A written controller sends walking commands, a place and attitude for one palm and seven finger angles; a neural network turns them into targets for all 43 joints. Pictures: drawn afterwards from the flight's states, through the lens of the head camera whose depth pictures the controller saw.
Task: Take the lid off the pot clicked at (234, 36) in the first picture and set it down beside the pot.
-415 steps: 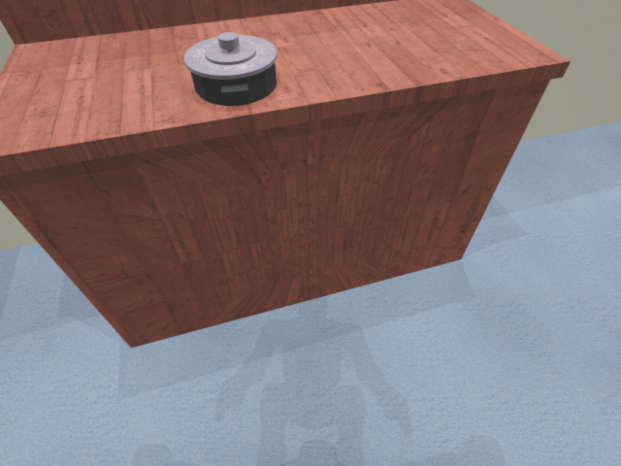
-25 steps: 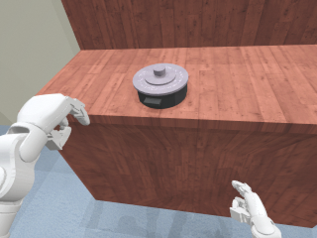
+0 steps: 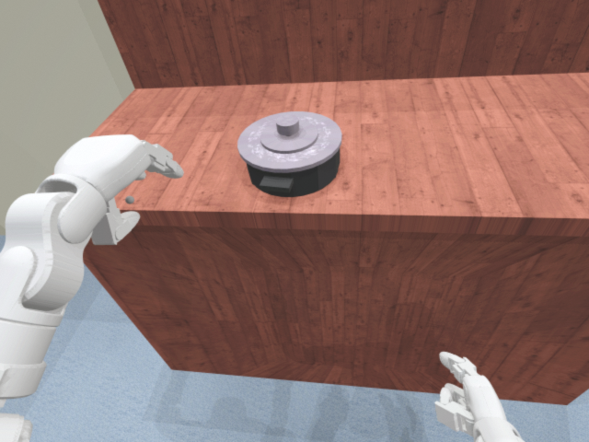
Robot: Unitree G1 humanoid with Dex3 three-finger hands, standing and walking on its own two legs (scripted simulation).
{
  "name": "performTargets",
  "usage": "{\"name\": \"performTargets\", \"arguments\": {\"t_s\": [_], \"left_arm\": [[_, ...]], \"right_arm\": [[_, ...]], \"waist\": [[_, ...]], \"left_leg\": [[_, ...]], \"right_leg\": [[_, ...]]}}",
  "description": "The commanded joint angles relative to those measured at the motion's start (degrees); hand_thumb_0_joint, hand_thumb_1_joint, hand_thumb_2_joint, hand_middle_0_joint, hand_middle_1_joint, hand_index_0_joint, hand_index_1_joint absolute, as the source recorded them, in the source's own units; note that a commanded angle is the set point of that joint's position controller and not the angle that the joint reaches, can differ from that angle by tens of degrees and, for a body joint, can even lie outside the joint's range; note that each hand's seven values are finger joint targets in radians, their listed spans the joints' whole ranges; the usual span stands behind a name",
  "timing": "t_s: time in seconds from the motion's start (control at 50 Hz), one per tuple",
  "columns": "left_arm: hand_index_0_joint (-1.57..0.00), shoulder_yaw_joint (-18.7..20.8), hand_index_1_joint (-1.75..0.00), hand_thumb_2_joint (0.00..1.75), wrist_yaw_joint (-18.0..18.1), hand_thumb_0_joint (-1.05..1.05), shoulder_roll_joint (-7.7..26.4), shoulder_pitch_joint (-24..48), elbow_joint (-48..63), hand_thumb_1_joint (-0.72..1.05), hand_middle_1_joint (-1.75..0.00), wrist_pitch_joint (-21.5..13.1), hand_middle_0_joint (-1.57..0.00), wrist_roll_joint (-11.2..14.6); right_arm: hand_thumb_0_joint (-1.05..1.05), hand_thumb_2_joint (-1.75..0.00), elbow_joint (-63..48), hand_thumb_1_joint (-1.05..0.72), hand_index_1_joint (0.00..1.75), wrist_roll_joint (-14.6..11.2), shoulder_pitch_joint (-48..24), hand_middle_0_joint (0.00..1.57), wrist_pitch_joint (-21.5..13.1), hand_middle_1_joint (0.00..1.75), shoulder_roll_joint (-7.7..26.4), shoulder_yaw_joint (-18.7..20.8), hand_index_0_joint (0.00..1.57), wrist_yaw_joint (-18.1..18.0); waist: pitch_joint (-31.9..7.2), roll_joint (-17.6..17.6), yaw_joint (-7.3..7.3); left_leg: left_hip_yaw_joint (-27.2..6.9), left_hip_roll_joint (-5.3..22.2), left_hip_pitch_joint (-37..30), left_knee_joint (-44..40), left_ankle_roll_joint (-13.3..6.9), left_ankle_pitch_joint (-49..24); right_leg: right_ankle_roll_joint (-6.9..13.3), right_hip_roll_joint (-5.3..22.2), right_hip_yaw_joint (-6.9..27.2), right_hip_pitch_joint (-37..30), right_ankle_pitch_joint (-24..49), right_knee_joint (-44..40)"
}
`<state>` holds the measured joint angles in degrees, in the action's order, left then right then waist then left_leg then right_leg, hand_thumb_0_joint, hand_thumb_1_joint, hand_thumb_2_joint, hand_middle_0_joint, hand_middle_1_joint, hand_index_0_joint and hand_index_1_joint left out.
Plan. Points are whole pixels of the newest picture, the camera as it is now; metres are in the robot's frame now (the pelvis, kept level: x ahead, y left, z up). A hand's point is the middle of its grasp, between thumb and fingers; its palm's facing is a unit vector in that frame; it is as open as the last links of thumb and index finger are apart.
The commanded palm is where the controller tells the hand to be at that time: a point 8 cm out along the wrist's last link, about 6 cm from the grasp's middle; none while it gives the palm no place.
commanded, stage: move the open hand above the knob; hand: left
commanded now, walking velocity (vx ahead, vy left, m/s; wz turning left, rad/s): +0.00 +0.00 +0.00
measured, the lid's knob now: (287, 124) +0.58 +0.10 +0.15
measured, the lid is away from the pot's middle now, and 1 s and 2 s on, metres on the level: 0.00 0.00 0.00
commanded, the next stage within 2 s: none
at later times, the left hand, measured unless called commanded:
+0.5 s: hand (189, 160) +0.40 +0.19 +0.21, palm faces -0.07 -0.08 -0.99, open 10.0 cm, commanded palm +0.37 +0.19 +0.29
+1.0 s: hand (235, 131) +0.46 +0.15 +0.22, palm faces -0.15 -0.07 -0.99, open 10.0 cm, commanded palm +0.44 +0.15 +0.29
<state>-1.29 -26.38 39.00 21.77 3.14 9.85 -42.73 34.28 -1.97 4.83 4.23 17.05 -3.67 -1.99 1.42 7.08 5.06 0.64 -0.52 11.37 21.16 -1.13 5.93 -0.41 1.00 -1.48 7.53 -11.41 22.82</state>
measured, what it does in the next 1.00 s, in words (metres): stands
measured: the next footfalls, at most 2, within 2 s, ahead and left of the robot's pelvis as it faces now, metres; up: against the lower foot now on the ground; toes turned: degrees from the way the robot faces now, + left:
none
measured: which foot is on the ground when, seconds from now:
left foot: down 0.00-1.00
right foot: down 0.00-1.00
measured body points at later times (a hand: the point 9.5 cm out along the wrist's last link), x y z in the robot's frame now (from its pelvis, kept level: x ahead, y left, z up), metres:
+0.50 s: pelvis +0.03 +0.01 +0.00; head +0.02 -0.04 +0.45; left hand +0.39 +0.20 +0.27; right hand +0.25 -0.20 -0.10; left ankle +0.07 +0.11 -0.74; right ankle +0.02 -0.12 -0.74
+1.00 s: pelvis +0.05 +0.00 +0.00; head +0.05 -0.05 +0.45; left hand +0.46 +0.15 +0.27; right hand +0.24 -0.23 -0.11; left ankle +0.07 +0.11 -0.74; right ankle +0.02 -0.13 -0.74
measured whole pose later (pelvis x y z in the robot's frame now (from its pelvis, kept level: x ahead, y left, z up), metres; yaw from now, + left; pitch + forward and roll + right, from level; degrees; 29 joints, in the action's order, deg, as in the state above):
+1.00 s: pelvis +0.05 +0.00 +0.00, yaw +0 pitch +1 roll +1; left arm -17.1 -28.6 27.2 50.3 -20.6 22.4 -48.1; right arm 36.6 -2.4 5.6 7.4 17.2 -3.2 -0.2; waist -1.8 5.8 1.8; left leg 0.9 -1.2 12.9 21.5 -1.1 9.5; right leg -0.3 1.7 -1.1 9.4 -15.2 23.7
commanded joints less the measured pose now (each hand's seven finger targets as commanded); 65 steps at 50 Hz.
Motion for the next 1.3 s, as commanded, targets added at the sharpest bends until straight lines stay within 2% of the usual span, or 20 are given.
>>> {"name": "performTargets", "arguments": {"t_s": [0.0,0.08,0.12,0.18,0.2,0.28,0.3,0.38,0.42,0.56,0.62,0.72,0.8,0.86,0.88,0.94,1.04,1.1,1.18,1.28], "left_arm": [[-0.88,6.8,-0.08,1.72,2.1,0.0,13.0,28.4,6.6,-0.4,-0.08,0.4,-0.88,-1.5],[-0.88,5.5,-0.08,1.72,2.3,0.0,11.0,26.7,6.3,-0.4,-0.08,1.8,-0.88,-1.8],[-0.88,4.0,-0.08,1.72,2.3,0.0,10.8,31.7,4.5,-0.4,-0.08,2.1,-0.88,-2.6],[-0.88,4.0,-0.08,1.72,2.6,0.0,10.2,30.8,3.3,-0.4,-0.08,3.3,-0.88,-2.9],[-0.88,2.3,-0.08,1.72,2.4,0.0,9.8,36.9,5.0,-0.4,-0.08,3.2,-0.88,-3.6],[-0.88,1.3,-0.08,1.72,2.5,0.0,7.5,34.2,2.4,-0.4,-0.08,5.0,-0.88,-3.4],[-0.88,0.8,-0.08,1.72,2.3,0.0,7.8,37.7,1.9,-0.4,-0.08,5.2,-0.88,-4.2],[-0.88,0.9,-0.08,1.72,2.4,0.0,7.1,35.6,1.5,-0.4,-0.08,6.7,-0.88,-4.0],[-0.88,-2.3,-0.08,1.72,2.1,0.0,4.3,39.9,0.1,-0.4,-0.08,7.3,-0.88,-4.6],[-0.88,-2.3,-0.08,1.72,2.0,0.0,5.4,45.0,-4.7,-0.4,-0.08,8.9,-0.88,-6.0],[-0.88,-3.9,-0.08,1.72,1.9,0.0,3.7,48.6,-1.8,-0.4,-0.08,9.1,-0.88,-5.7],[-0.88,-5.4,-0.08,1.72,0.9,0.0,2.1,48.7,-10.6,-0.4,-0.08,10.7,-0.88,-6.5],[-0.88,-5.8,-0.08,1.72,0.7,0.0,2.6,56.5,-4.3,-0.4,-0.08,10.3,-0.88,-6.5],[-0.88,-6.5,-0.08,1.72,0.3,0.0,1.4,54.4,-15.4,-0.4,-0.08,11.9,-0.88,-7.2],[-0.88,-5.6,-0.08,1.72,0.3,0.0,1.9,51.8,-16.3,-0.4,-0.08,11.9,-0.88,-6.3],[-0.88,-8.6,-0.08,1.72,0.0,0.0,-0.6,59.8,-12.7,-0.4,-0.08,11.8,-0.88,-7.2],[-0.88,-9.5,-0.08,1.72,0.0,0.0,-1.2,63.8,-22.0,-0.4,-0.08,12.8,-0.88,-8.1],[-0.88,-11.2,-0.08,1.72,0.3,0.0,-3.5,69.4,-19.4,-0.4,-0.08,12.5,-0.88,-7.8],[-0.88,-10.7,-0.08,1.72,0.3,0.0,-3.4,67.0,-32.6,-0.4,-0.08,13.5,-0.88,-8.0],[-0.88,-13.6,-0.08,1.72,0.7,0.0,-6.7,74.8,-34.8,-0.4,-0.08,12.4,-0.88,-8.2]], "right_arm": [[0.0,-0.9,-9.9,-0.9,0.3,-0.5,-12.0,0.2,-3.2,0.3,5.2,2.1,0.2,-0.3],[0.0,-0.9,-10.3,-0.9,0.3,-0.6,-12.0,0.2,-3.2,0.3,5.2,2.6,0.2,0.1],[0.0,-0.9,-9.5,-0.9,0.3,-0.4,-11.7,0.2,-3.0,0.3,5.0,2.4,0.2,-0.1],[0.0,-0.9,-9.6,-0.9,0.3,-0.5,-11.6,0.2,-2.7,0.3,5.4,2.5,0.2,0.3],[0.0,-0.9,-9.2,-0.9,0.3,-0.5,-11.9,0.2,-2.5,0.3,5.2,2.1,0.2,0.4],[0.0,-0.9,-9.6,-0.9,0.3,-0.6,-11.8,0.2,-1.9,0.3,5.2,2.4,0.2,0.9],[0.0,-0.9,-8.9,-0.9,0.3,-0.4,-11.1,0.2,-1.8,0.3,5.2,2.2,0.2,1.0],[0.0,-0.9,-9.5,-0.9,0.3,-0.6,-11.7,0.2,-1.2,0.3,5.3,2.4,0.2,1.5],[0.0,-0.9,-8.8,-0.9,0.3,-0.6,-11.1,0.2,-0.9,0.3,5.0,2.3,0.2,1.5],[0.0,-0.9,-8.2,-0.9,0.3,-0.6,-10.5,0.2,0.1,0.3,5.4,2.3,0.2,1.6],[0.0,-0.9,-8.5,-0.9,0.3,-0.7,-10.4,0.2,-0.4,0.3,5.0,2.5,0.2,1.7],[0.0,-0.9,-7.6,-0.9,0.3,-0.8,-9.3,0.2,0.6,0.3,5.3,2.4,0.2,1.6],[0.0,-0.9,-8.3,-0.9,0.3,-0.6,-9.7,0.2,-0.1,0.3,4.8,2.3,0.2,1.7],[0.0,-0.9,-6.4,-0.9,0.3,-0.6,-7.7,0.2,0.5,0.3,5.5,2.6,0.2,1.6],[0.0,-0.9,-6.8,-0.9,0.3,-0.7,-7.8,0.2,0.6,0.3,5.9,2.8,0.2,1.5],[0.0,-0.9,-7.0,-0.9,0.3,-0.6,-8.3,0.2,0.3,0.3,5.1,2.7,0.2,1.6],[0.0,-0.9,-5.3,-0.9,0.3,-0.6,-6.4,0.2,0.8,0.3,5.4,2.6,0.2,1.2],[0.0,-0.9,-5.5,-0.9,0.3,-0.4,-6.4,0.2,0.2,0.3,4.9,2.8,0.2,1.3],[0.0,-0.9,-3.7,-0.9,0.3,-0.4,-4.3,0.2,1.1,0.3,6.0,2.8,0.2,0.9],[0.0,-0.9,-3.2,-0.9,0.3,-0.1,-2.6,0.2,0.8,0.3,5.6,3.0,0.2,0.3]], "waist": [[-13.8,-4.0,-0.35],[-15.6,-1.7,-0.54],[-15.8,-4.9,-0.53],[-16.3,-2.6,-0.7],[-18.7,-3.6,-0.57],[-18.1,-3.3,-1.0],[-19.5,-6.0,-0.74],[-20.1,-3.8,-0.85],[-19.6,-6.6,-1.42],[-20.1,-6.9,-1.56],[-24.8,-6.1,-1.74],[-20.3,-10.1,-2.66],[-27.5,-6.3,-2.44],[-20.8,-9.5,-3.21],[-20.9,-9.7,-3.06],[-25.1,-8.7,-3.43],[-22.6,-10.4,-4.4],[-27.5,-8.2,-4.59],[-21.5,-11.4,-5.24],[-24.1,-11.2,-6.58]], "left_leg": [[-0.6,-2.3,-7.6,-3.4,-0.9,2.7],[-0.7,-2.1,-8.6,-2.5,-1.0,0.3],[-0.4,-2.2,-8.5,-2.7,-1.1,0.2],[-0.8,-2.0,-8.7,-2.2,-0.9,-1.7],[-1.0,-2.4,-9.1,-2.5,-0.9,-2.4],[-0.8,-2.0,-9.3,-1.5,-0.9,-5.0],[-0.8,-2.4,-9.1,-1.8,-1.0,-5.9],[-0.5,-2.2,-9.8,-0.4,-1.1,-9.1],[-0.3,-2.2,-9.8,-0.7,-1.1,-9.5],[0.1,-2.6,-8.9,-0.4,-1.3,-9.6],[-0.2,-2.8,-11.7,0.8,-1.6,-13.9],[0.8,-3.0,-8.6,0.7,-1.7,-11.3],[0.3,-3.8,-12.0,1.7,-2.0,-16.1],[0.7,-3.4,-9.4,1.2,-1.9,-13.2],[0.7,-3.5,-9.4,1.7,-2.0,-13.2],[0.5,-3.7,-11.6,1.8,-2.3,-16.1],[1.0,-3.8,-9.7,1.1,-2.3,-12.3],[0.2,-4.1,-12.8,1.7,-2.4,-15.3],[1.0,-3.9,-8.9,0.8,-2.3,-11.9],[0.9,-4.1,-10.9,0.9,-2.6,-12.5]], "right_leg": [[1.7,-3.0,-1.1,2.9,-3.7,-5.2],[2.1,-3.7,-0.7,2.5,-1.2,-4.5],[2.0,-3.0,-0.9,2.3,-1.3,-4.6],[2.4,-3.7,-0.9,2.3,0.6,-4.1],[2.5,-2.9,-1.0,1.1,1.1,-4.0],[2.6,-3.6,-1.0,1.7,3.5,-3.3],[2.6,-3.0,-1.1,0.4,4.4,-3.4],[2.7,-3.4,-0.9,0.6,7.5,-2.3],[2.6,-3.0,-1.2,1.0,7.9,-2.4],[2.6,-2.8,-0.8,0.8,9.0,-2.1],[2.7,-2.9,-0.5,-0.7,12.9,-1.2],[2.3,-2.5,-0.7,0.5,13.2,-1.6],[2.4,-2.6,0.0,-2.5,17.7,-0.5],[2.3,-2.8,-0.6,1.0,15.7,-1.2],[2.3,-2.8,-0.6,0.7,16.5,-1.0],[2.3,-2.7,-0.2,-0.6,18.7,-0.4],[2.2,-2.7,-0.2,0.8,16.7,-1.1],[2.4,-2.9,0.0,-0.1,18.4,-0.5],[2.3,-2.8,-0.4,1.7,17.5,-1.2],[2.2,-2.9,0.1,1.7,18.3,-1.3]]}}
